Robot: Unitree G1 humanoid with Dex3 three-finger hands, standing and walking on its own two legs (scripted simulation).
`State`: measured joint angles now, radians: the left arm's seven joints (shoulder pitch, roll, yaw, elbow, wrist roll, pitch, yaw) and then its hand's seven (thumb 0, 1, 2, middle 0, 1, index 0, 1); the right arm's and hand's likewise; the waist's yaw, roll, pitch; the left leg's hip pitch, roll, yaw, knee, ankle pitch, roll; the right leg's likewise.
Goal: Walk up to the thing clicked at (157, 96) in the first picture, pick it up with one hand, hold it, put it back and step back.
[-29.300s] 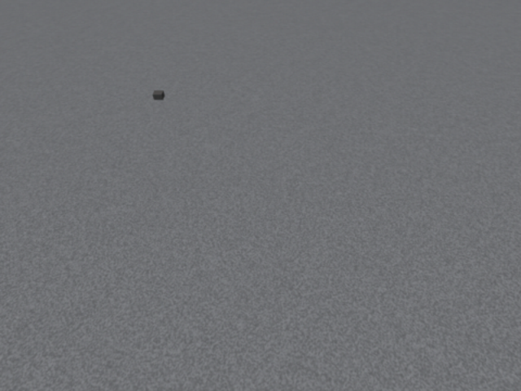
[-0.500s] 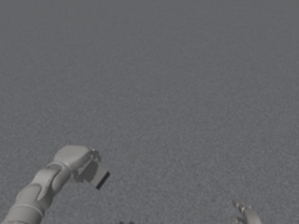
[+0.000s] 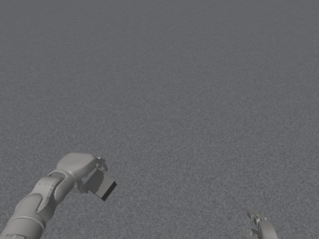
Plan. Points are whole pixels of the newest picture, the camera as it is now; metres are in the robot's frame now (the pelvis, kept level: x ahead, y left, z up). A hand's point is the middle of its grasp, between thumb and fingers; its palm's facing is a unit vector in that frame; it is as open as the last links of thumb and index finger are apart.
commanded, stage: hold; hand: left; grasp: from above
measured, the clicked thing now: (100, 184) +0.30 +0.19 -0.06
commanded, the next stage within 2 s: crouch in 0.30 s
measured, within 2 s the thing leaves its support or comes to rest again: neither
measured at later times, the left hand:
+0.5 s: hand (83, 177) +0.30 +0.22 -0.01, palm faces -0.47 +0.02 -0.88, open 8.0 cm
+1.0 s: hand (98, 189) +0.34 +0.24 -0.19, palm faces -0.42 +0.11 -0.90, open 8.0 cm
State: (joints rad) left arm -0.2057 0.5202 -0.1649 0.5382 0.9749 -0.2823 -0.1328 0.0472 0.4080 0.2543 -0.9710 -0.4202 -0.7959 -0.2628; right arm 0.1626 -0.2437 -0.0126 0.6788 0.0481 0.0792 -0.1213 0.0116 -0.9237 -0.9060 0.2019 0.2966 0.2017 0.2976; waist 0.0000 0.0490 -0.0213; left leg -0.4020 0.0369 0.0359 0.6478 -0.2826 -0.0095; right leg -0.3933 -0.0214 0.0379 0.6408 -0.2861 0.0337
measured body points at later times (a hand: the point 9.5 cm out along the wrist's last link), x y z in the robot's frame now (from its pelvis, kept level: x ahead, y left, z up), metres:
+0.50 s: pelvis +0.01 +0.00 +0.01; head +0.03 -0.02 +0.45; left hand +0.32 +0.22 +0.04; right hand +0.16 -0.26 -0.11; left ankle +0.03 +0.13 -0.72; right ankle +0.03 -0.14 -0.72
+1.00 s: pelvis -0.03 +0.00 -0.10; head +0.09 +0.01 +0.33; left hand +0.35 +0.23 -0.14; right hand +0.09 -0.29 -0.22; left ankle +0.03 +0.13 -0.72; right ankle +0.03 -0.14 -0.72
